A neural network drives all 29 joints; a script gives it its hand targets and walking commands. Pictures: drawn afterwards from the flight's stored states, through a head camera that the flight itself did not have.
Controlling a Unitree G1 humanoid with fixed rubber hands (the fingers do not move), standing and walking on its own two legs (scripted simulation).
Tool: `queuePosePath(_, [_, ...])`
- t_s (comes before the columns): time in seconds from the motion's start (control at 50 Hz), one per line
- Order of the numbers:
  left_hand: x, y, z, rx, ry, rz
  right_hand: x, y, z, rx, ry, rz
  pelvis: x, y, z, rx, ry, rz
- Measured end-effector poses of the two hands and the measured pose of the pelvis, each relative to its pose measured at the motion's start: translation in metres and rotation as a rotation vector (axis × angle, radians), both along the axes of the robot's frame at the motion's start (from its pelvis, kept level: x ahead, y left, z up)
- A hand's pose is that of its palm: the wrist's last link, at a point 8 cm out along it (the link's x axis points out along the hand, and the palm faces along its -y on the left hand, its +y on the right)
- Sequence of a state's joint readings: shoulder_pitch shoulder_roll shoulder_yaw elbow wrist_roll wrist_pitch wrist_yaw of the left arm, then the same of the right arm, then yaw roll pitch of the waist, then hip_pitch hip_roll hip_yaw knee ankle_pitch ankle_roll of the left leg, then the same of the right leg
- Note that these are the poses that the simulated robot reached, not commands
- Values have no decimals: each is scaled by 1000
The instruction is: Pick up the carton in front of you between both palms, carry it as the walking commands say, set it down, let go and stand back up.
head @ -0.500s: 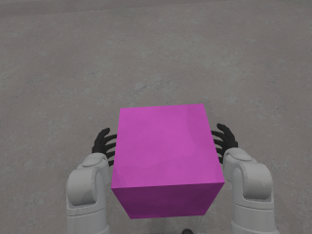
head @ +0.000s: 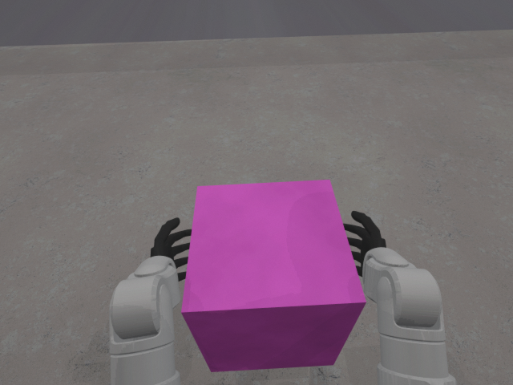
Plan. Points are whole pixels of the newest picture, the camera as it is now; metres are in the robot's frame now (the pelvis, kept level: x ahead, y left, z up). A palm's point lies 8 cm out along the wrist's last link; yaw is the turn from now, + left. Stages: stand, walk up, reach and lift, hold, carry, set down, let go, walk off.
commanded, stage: carry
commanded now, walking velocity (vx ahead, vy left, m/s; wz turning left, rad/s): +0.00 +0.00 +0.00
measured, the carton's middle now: (268, 279) +0.28 +0.00 +0.01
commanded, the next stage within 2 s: hold in 1.40 s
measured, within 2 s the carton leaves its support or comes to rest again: neither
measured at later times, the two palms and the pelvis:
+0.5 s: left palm (163, 292) +0.23 +0.15 +0.07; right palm (376, 286) +0.23 -0.15 +0.07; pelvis -0.02 +0.00 +0.00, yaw +0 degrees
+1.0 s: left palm (170, 306) +0.23 +0.15 +0.04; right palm (372, 300) +0.23 -0.15 +0.04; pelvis -0.06 +0.00 +0.00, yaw +0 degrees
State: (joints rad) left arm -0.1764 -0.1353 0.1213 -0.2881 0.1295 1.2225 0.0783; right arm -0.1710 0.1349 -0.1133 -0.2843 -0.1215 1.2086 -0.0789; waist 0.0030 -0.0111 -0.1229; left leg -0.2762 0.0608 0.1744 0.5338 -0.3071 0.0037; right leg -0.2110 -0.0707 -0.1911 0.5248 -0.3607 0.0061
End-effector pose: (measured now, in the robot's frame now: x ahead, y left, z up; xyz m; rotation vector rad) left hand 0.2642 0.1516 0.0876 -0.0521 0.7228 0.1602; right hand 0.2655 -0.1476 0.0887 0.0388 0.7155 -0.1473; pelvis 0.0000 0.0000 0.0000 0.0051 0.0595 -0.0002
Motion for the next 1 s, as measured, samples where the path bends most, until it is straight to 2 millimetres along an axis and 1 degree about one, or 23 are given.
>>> queuePosePath(0.14, [1,1,-1,4,-8,-8,-1,1,-1,1,-8,-6,0,3,-2,-2,0,-3])
queuePosePath(0.3, [-10,1,-1,8,-5,-14,-13,1,-2,-2,-5,-6,-6,4,-1,-2,-15,-5])
queuePosePath(0.48, [-28,0,-13,26,17,-30,-31,0,-14,-15,17,4,-19,3,1,-3,-29,-4])
queuePosePath(0.68, [-40,-1,-25,48,-2,-46,-42,-1,-26,-38,-1,21,-35,2,3,-4,-30,-4])
queuePosePath(0.82, [-42,-2,-39,70,-6,-62,-45,-1,-40,-62,-4,41,-44,1,3,-5,-31,-4])
queuePosePath(0.92, [-38,-2,-49,80,-15,-72,-40,-2,-50,-74,-13,50,-51,1,3,-5,-31,-4])
queuePosePath(1.0, [-33,-3,-52,82,-36,-72,-36,-3,-53,-75,-33,49,-55,0,3,-6,-29,-4])
